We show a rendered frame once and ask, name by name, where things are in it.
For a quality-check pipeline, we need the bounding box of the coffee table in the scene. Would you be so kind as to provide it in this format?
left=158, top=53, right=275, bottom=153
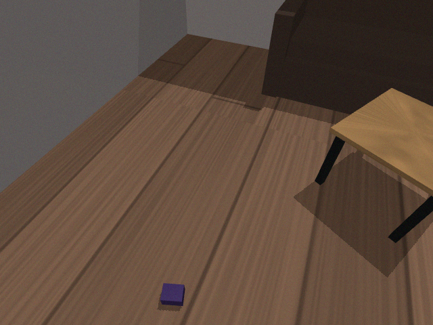
left=315, top=88, right=433, bottom=243

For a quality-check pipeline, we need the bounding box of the sofa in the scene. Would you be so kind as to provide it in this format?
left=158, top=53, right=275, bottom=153
left=261, top=0, right=433, bottom=114

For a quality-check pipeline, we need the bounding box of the small box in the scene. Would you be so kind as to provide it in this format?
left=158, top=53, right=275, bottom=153
left=160, top=283, right=185, bottom=306

